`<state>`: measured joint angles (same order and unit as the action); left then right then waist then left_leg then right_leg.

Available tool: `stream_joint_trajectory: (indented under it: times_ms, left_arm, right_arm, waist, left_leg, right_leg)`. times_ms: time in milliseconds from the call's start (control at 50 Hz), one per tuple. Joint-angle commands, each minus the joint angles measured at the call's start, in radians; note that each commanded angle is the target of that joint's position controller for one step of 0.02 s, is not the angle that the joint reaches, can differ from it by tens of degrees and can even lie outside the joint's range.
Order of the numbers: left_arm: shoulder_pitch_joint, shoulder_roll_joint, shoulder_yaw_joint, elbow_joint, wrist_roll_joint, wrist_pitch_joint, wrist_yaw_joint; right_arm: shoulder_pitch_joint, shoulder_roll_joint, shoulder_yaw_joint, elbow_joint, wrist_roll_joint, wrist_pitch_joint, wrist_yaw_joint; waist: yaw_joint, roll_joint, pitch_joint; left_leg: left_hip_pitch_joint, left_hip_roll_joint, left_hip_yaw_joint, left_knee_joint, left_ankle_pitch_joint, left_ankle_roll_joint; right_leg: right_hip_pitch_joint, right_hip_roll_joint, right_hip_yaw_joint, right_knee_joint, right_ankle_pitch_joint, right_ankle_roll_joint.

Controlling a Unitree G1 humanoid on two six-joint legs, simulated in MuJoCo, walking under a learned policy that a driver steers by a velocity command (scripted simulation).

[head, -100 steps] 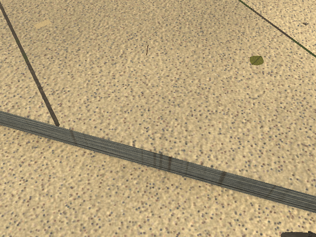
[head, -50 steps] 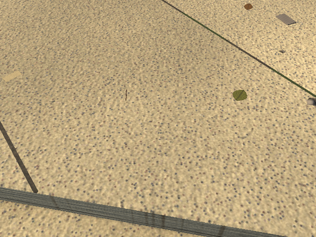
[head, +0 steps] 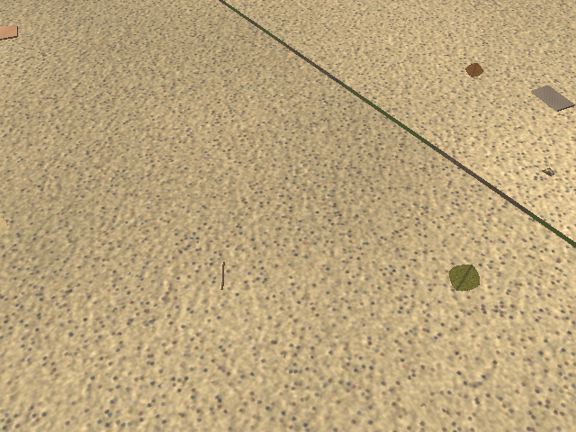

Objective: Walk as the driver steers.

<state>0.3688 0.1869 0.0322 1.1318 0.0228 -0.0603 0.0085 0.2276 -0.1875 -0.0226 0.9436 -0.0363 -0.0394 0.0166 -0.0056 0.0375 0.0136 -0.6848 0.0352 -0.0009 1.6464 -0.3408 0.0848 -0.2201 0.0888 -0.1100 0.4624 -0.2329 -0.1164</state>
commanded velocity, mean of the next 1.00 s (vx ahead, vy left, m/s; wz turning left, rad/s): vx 0.50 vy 0.00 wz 0.10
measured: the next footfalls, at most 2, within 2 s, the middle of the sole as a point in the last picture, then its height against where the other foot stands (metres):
left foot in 0.32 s outside the picture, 0.15 m higher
right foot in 0.90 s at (328, 311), level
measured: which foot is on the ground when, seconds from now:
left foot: up 0.00-0.30, down 0.32-0.92, up 0.94-1.00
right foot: down 0.00-0.32, up 0.34-0.88, down 0.90-1.00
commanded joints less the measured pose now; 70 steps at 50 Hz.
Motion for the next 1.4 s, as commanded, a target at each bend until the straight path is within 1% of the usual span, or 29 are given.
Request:
stream_joint_trajectory:
  times_ms: [20,100,180,240,300,320,340,360,380,400,420,440,460,520,580,660,740,800,860,900,920,940,960,980,1020,1060,1180,1340,1400]
  left_arm:
    - [0.066,0.06,-0.008,0.003,0.0,-0.034,-0.006]
    - [0.146,0.066,-0.032,0.028,-0.001,-0.059,-0.011]
    - [0.211,0.073,-0.049,0.06,-0.016,-0.043,0.026]
    - [0.219,0.055,-0.053,0.019,-0.05,-0.025,0.044]
    - [0.209,0.229,-0.005,-0.044,-0.021,-0.02,0.025]
    - [0.143,0.258,0.018,-0.064,-0.026,-0.023,0.009]
    - [0.185,0.179,0.015,-0.111,-0.057,-0.044,-0.012]
    - [0.122,0.103,0.023,-0.156,-0.027,-0.056,-0.054]
    - [0.133,0.101,0.033,-0.095,0.054,-0.045,-0.15]
    - [0.102,0.105,0.044,-0.129,0.038,-0.056,-0.148]
    - [0.071,0.046,0.02,-0.186,0.047,-0.059,-0.117]
    - [0.025,-0.005,-0.01,-0.244,0.05,-0.05,-0.1]
    - [0.039,0.005,-0.024,-0.253,0.045,-0.033,-0.09]
    - [-0.019,0.014,-0.033,-0.302,0.014,-0.012,-0.085]
    - [-0.191,0.11,-0.007,-0.368,0.019,-0.055,-0.095]
    - [-0.352,0.06,-0.01,-0.413,0.019,-0.045,-0.075]
    - [-0.488,0.035,-0.006,-0.45,0.04,0.011,-0.08]
    - [-0.614,0.055,0.008,-0.482,0.021,0.007,-0.077]
    - [-0.619,0.073,0.023,-0.482,0.014,0.006,-0.063]
    - [-0.374,0.134,0.049,-0.416,-0.007,-0.005,-0.036]
    - [-0.18,0.185,0.058,-0.356,0.0,-0.014,-0.03]
    - [0.053,0.186,0.056,-0.31,0.004,-0.024,-0.017]
    - [0.082,0.214,0.072,-0.295,-0.035,-0.018,0.003]
    - [-0.079,0.181,0.055,-0.318,-0.049,-0.028,0.013]
    - [-0.19,0.103,0.031,-0.305,-0.028,-0.057,0.003]
    - [-0.221,0.045,0.019,-0.268,-0.014,-0.066,-0.011]
    - [-0.224,0.145,0.045,-0.237,-0.002,-0.066,0.01]
    - [-0.083,0.242,0.082,-0.22,-0.039,-0.026,0.023]
    - [-0.108,0.278,0.094,-0.231,-0.05,-0.003,0.024]
  right_arm:
    - [-0.022,0.038,0.023,-0.103,0.001,0.025,-0.003]
    - [-0.295,0.077,0.064,-0.298,0.008,0.021,-0.051]
    - [-0.416,0.08,0.097,-0.444,0.005,0.016,-0.035]
    - [-0.335,0.081,0.107,-0.422,0.019,0.031,-0.008]
    - [-0.066,0.004,0.061,-0.332,0.035,0.025,-0.004]
    - [0.087,-0.051,0.036,-0.289,0.026,0.012,0.002]
    - [0.213,-0.142,-0.005,-0.229,0.003,0.001,-0.002]
    - [0.267,-0.262,-0.05,-0.165,0.009,0.025,-0.015]
    - [0.412,-0.224,-0.01,-0.116,-0.084,0.015,0.023]
    - [0.266,-0.202,-0.026,-0.055,-0.057,-0.013,0.053]
    - [0.145,-0.107,-0.009,-0.008,-0.028,-0.036,0.071]
    - [0.04,0.004,0.016,0.024,-0.033,-0.052,0.077]
    - [-0.02,0.075,0.04,0.052,-0.071,-0.064,0.073]
    - [-0.105,0.077,0.045,0.046,-0.058,-0.114,0.048]
    - [0.042,-0.041,0.03,0.038,-0.069,-0.145,0.018]
    - [0.331,-0.097,0.014,0.073,-0.044,-0.133,0.029]
    - [0.372,-0.081,0.01,0.091,-0.013,-0.116,0.078]
    - [0.459,-0.091,-0.002,0.13,-0.007,-0.103,0.078]
    - [0.387,-0.142,-0.027,0.115,-0.014,-0.091,0.074]
    - [0.297,-0.154,-0.037,0.077,-0.029,-0.1,0.067]
    - [0.389,-0.045,-0.009,0.059,-0.033,-0.112,0.048]
    - [0.454,0.017,0.03,0.027,-0.038,-0.118,0.055]
    - [0.235,-0.101,-0.023,0.007,0.095,-0.103,-0.003]
    - [0.136,-0.135,-0.036,-0.067,0.111,-0.097,-0.024]
    - [0.105,-0.09,-0.045,-0.094,0.091,-0.07,-0.045]
    - [0.162,-0.056,-0.058,-0.099,0.087,-0.035,-0.04]
    - [0.018,-0.073,-0.066,-0.197,0.061,0.001,-0.027]
    - [-0.247,-0.096,-0.055,-0.307,0.061,-0.001,0.027]
    - [-0.125,-0.156,-0.087,-0.303,0.059,0.006,0.032]
  waist:
    - [-0.028,-0.063,0.124]
    - [0.0,-0.08,0.159]
    - [0.012,-0.041,0.121]
    - [0.02,-0.021,-0.009]
    - [-0.123,-0.203,-0.292]
    - [-0.2,-0.259,-0.372]
    - [-0.2,-0.105,-0.457]
    - [-0.191,0.163,-0.435]
    - [-0.256,0.104,-0.042]
    - [-0.124,0.032,0.052]
    - [-0.049,-0.084,-0.004]
    - [0.018,-0.174,-0.034]
    - [0.072,-0.201,-0.055]
    - [0.147,-0.071,-0.036]
    - [0.053,0.048,-0.091]
    - [-0.037,0.054,-0.071]
    - [-0.034,0.052,0.021]
    - [-0.056,0.033,0.038]
    - [0.005,0.061,0.002]
    - [0.108,0.055,-0.153]
    - [0.104,-0.086,-0.387]
    - [0.162,-0.32,-0.554]
    - [0.217,-0.19,-0.455]
    - [0.15,-0.129,-0.277]
    - [0.051,-0.083,-0.119]
    - [-0.012,-0.127,-0.08]
    - [-0.039,-0.08,0.018]
    - [0.062,-0.063,0.044]
    - [-0.026,-0.128,-0.044]
  left_leg:
    - [-0.358,0.027,0.015,0.211,-0.004,-0.008]
    - [-0.726,0.027,0.02,0.495,-0.125,0.016]
    - [-0.692,0.068,0.098,0.157,-0.131,0.013]
    - [-0.161,0.027,0.224,-0.29,-0.068,0.037]
    - [0.194,-0.129,0.242,-0.505,-0.145,0.067]
    - [0.344,-0.101,0.122,-0.615,-0.11,0.107]
    - [0.601,0.103,-0.313,-0.792,-0.33,0.198]
    - [0.702,0.28,-0.927,-1.301,-0.401,0.263]
    - [0.526,0.244,-1.056,-1.335,-0.499,0.197]
    - [0.389,0.239,-0.841,-1.282,-0.39,0.162]
    - [0.344,0.229,-0.687,-1.239,-0.195,0.205]
    - [0.327,0.216,-0.521,-1.225,-0.138,0.183]
    - [0.299,0.199,-0.403,-1.23,-0.063,0.133]
    - [0.152,0.07,-0.064,-1.328,0.087,0.001]
    - [0.168,-0.016,0.071,-1.355,0.296,-0.018]
    - [0.642,0.095,-0.038,-1.336,0.737,0.035]
    - [0.711,0.161,-0.092,-1.411,0.726,0.105]
    - [0.847,0.179,-0.12,-1.381,0.787,0.089]
    - [0.807,0.187,-0.118,-1.314,1.047,0.074]
    - [0.643,0.139,-0.094,-1.14,1.189,0.022]
    - [0.378,0.047,-0.077,-0.891,0.91,-0.038]
    - [0.016,-0.133,-0.043,-0.531,0.076,-0.109]
    - [-0.038,-0.091,-0.132,-0.212,-0.221,-0.095]
    - [-0.109,-0.034,-0.141,-0.19,-0.122,-0.075]
    - [-0.053,0.035,-0.106,-0.248,0.03,-0.054]
    - [0.026,0.086,-0.096,-0.276,0.081,-0.024]
    - [-0.041,0.126,-0.091,-0.526,0.271,-0.057]
    - [-0.043,0.075,0.034,-0.953,0.263,-0.008]
    - [0.187,-0.042,0.127,-1.007,0.118,0.05]
  right_leg:
    - [-0.089,-0.296,0.348,-0.295,-0.253,-0.134]
    - [-0.019,-0.341,0.368,-0.342,-0.294,-0.14]
    - [0.054,-0.276,0.266,-0.404,-0.06,-0.091]
    - [0.084,-0.244,0.103,-0.491,0.632,-0.122]
    - [0.341,-0.336,0.092,-0.041,1.649,-0.1]
    - [0.345,-0.336,0.068,0.185,1.626,-0.061]
    - [0.043,-0.238,0.087,0.52,1.278,-0.021]
    - [-0.257,0.016,0.141,0.93,0.11,0.036]
    - [-0.685,0.087,0.576,1.45,0.293,-0.04]
    - [-0.785,0.058,0.549,1.57,0.336,-0.063]
    - [-0.762,0.055,0.522,1.613,0.301,-0.098]
    - [-0.796,0.018,0.5,1.582,0.286,-0.135]
    - [-0.823,-0.028,0.477,1.528,0.349,-0.154]
    - [-0.741,-0.132,0.33,1.295,0.328,-0.129]
    - [-0.607,-0.134,0.191,1.049,0.306,-0.001]
    - [-0.791,-0.148,0.165,0.631,0.318,0.123]
    - [-0.708,-0.148,0.129,0.306,0.362,0.101]
    - [-0.662,-0.115,0.091,0.12,0.273,0.084]
    - [-0.417,-0.078,0.056,0.051,0.193,0.043]
    - [0.019,-0.091,0.084,0.141,0.312,-0.044]
    - [0.514,-0.216,0.181,0.263,0.547,-0.186]
    - [0.896,-0.488,0.629,0.06,0.467,-0.391]
    - [0.728,-0.535,0.769,-0.013,0.472,-0.257]
    - [0.513,-0.491,0.605,-0.058,0.435,-0.155]
    - [0.212,-0.422,0.362,-0.171,0.427,-0.081]
    - [0.074,-0.351,0.229,-0.258,0.222,-0.047]
    - [-0.068,-0.338,0.03,-0.333,0.284,-0.067]
    - [0.262,-0.401,-0.064,-0.241,0.409,-0.021]
    - [0.3,-0.385,-0.121,0.019,0.857,0.017]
